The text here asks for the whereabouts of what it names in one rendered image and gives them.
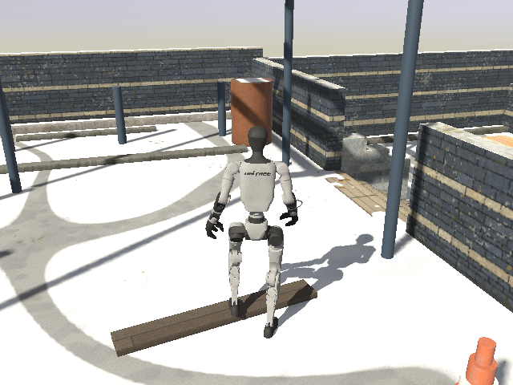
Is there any left robot upper arm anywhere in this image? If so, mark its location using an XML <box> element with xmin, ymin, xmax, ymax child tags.
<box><xmin>218</xmin><ymin>160</ymin><xmax>241</xmax><ymax>205</ymax></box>

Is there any right robot upper arm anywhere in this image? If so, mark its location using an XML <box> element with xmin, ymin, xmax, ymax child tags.
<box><xmin>274</xmin><ymin>161</ymin><xmax>294</xmax><ymax>205</ymax></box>

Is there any robot foot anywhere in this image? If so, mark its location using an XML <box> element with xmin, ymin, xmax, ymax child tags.
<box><xmin>264</xmin><ymin>317</ymin><xmax>278</xmax><ymax>338</ymax></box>
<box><xmin>228</xmin><ymin>298</ymin><xmax>240</xmax><ymax>317</ymax></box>

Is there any right robot hand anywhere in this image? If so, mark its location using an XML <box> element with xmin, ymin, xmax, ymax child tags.
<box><xmin>280</xmin><ymin>212</ymin><xmax>298</xmax><ymax>226</ymax></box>

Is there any left robot hand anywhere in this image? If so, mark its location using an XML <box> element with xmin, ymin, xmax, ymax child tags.
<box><xmin>205</xmin><ymin>220</ymin><xmax>224</xmax><ymax>239</ymax></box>

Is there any right robot foot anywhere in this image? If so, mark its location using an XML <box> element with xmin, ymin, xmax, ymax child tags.
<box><xmin>264</xmin><ymin>317</ymin><xmax>278</xmax><ymax>338</ymax></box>

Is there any robot left forearm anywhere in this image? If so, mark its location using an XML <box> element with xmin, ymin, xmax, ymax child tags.
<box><xmin>208</xmin><ymin>192</ymin><xmax>225</xmax><ymax>224</ymax></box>

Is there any left robot foot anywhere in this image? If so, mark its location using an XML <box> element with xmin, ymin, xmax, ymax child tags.
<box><xmin>228</xmin><ymin>298</ymin><xmax>240</xmax><ymax>317</ymax></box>

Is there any robot right forearm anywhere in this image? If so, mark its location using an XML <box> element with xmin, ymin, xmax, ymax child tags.
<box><xmin>286</xmin><ymin>193</ymin><xmax>297</xmax><ymax>216</ymax></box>

